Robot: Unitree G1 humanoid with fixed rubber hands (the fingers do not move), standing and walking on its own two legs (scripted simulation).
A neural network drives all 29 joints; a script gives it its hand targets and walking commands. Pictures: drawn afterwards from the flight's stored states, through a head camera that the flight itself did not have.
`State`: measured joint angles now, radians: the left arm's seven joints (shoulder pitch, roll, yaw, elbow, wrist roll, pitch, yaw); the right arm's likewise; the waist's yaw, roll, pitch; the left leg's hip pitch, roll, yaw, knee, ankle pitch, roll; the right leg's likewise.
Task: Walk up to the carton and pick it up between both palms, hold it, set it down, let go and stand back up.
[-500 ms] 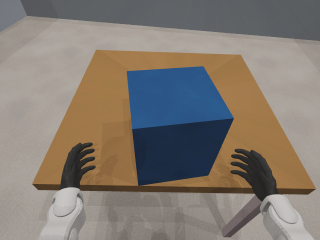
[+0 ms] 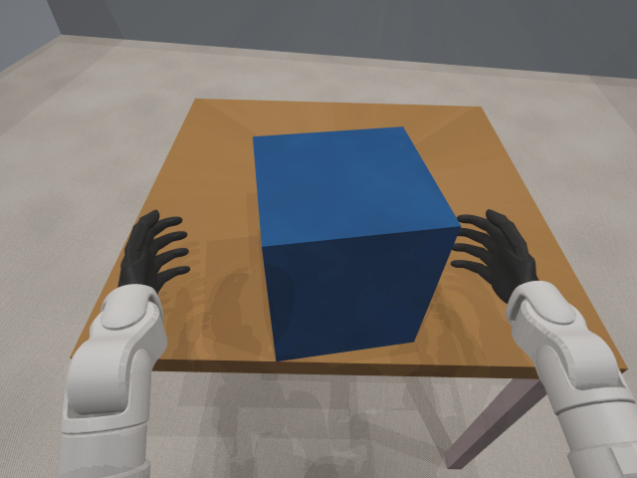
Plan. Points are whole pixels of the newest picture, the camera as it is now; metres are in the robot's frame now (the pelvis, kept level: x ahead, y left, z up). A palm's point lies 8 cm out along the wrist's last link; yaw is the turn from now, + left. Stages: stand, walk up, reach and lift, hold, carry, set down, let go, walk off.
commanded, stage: reach and lift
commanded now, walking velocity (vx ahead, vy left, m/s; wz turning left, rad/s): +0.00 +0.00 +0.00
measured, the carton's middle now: (338, 246) +0.42 +0.02 +0.06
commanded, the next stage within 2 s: none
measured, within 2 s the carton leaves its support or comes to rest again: neither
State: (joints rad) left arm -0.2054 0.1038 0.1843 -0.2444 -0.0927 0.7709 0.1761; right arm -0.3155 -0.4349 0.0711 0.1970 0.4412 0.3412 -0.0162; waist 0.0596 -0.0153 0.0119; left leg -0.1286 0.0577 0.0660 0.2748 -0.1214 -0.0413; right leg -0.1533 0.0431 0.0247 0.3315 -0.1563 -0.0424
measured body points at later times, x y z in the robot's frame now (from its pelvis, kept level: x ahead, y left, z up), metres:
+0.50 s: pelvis +0.01 +0.00 +0.00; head +0.01 +0.00 +0.45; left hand +0.35 +0.25 +0.17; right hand +0.43 -0.17 +0.17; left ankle +0.01 +0.15 -0.75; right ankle +0.01 -0.09 -0.75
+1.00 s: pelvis +0.01 +0.00 +0.00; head +0.01 +0.00 +0.45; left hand +0.39 +0.26 +0.22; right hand +0.48 -0.15 +0.22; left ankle +0.01 +0.15 -0.75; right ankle +0.01 -0.09 -0.75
